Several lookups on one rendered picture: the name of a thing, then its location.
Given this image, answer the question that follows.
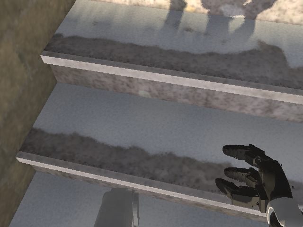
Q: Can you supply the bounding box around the robot left thigh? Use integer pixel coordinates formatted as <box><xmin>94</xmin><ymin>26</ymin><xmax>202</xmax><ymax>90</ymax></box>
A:
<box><xmin>94</xmin><ymin>187</ymin><xmax>140</xmax><ymax>227</ymax></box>

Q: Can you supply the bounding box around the right robot hand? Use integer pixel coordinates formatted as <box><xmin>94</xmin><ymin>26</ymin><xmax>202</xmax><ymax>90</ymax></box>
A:
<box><xmin>215</xmin><ymin>144</ymin><xmax>294</xmax><ymax>214</ymax></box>

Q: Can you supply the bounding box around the right robot forearm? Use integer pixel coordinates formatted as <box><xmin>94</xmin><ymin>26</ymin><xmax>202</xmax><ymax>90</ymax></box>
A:
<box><xmin>266</xmin><ymin>197</ymin><xmax>303</xmax><ymax>227</ymax></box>

